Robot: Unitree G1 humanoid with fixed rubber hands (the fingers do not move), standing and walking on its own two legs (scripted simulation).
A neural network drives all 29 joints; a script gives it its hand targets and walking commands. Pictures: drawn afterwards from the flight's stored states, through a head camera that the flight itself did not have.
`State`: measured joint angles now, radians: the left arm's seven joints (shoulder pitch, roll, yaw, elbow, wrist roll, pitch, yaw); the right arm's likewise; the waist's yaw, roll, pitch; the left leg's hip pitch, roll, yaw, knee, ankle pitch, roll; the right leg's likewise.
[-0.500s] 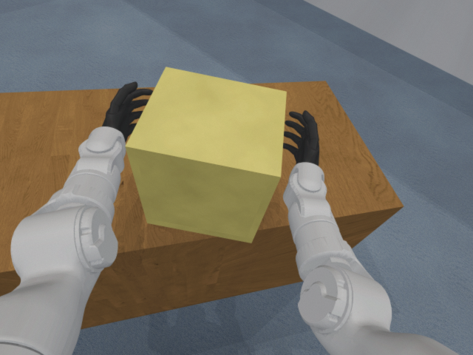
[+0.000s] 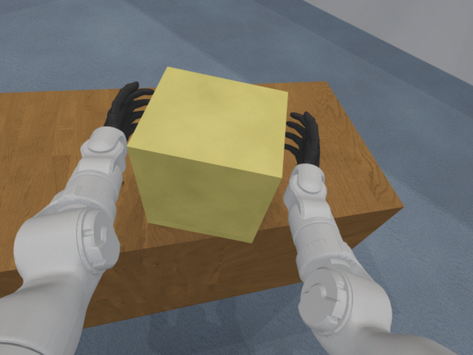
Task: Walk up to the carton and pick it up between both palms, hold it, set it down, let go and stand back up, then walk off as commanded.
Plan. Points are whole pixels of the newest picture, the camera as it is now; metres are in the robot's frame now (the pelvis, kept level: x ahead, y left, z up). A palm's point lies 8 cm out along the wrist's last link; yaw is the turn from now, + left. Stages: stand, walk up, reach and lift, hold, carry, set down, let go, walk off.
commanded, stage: reach and lift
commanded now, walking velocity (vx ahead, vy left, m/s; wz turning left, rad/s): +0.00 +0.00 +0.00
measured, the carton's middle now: (212, 162) +0.47 +0.00 +0.01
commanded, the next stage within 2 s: none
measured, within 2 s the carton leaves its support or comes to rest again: leaves its support in 0.40 s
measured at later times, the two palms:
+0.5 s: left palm (123, 129) +0.45 +0.14 +0.12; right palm (322, 157) +0.38 -0.17 +0.12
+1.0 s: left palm (104, 112) +0.43 +0.16 +0.17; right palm (324, 140) +0.38 -0.16 +0.16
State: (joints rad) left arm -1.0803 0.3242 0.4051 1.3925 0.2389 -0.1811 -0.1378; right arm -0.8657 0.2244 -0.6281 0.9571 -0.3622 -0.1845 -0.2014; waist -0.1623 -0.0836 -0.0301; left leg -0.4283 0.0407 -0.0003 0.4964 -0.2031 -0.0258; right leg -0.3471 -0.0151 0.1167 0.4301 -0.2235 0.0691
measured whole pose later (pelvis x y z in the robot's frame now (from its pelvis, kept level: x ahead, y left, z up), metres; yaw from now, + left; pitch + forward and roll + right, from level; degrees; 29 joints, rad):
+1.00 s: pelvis -0.02 +0.00 +0.00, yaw +0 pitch +7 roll -1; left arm -1.01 0.20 0.29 1.04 0.22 0.20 -0.04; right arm -0.86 0.00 -0.23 0.92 0.03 0.11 -0.24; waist -0.09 -0.07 -0.16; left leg -0.42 0.04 0.00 0.45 -0.15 -0.03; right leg -0.35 -0.01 0.12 0.42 -0.19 0.07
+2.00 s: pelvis -0.03 +0.00 +0.00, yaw +0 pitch +5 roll -1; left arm -0.93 0.11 0.29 0.62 0.22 0.60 0.05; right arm -1.00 -0.19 0.01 0.92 0.31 0.34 -0.19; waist -0.06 -0.04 -0.24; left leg -0.40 0.04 0.00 0.45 -0.14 -0.03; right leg -0.33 -0.01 0.12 0.42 -0.18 0.07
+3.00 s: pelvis -0.03 +0.00 +0.00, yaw +0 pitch +5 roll -1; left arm -1.00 0.10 0.29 0.59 0.22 0.74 0.06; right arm -1.09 -0.25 0.03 0.92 0.35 0.51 -0.17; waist -0.06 -0.03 -0.28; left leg -0.40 0.04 0.00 0.45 -0.14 -0.03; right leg -0.33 -0.01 0.12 0.42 -0.18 0.07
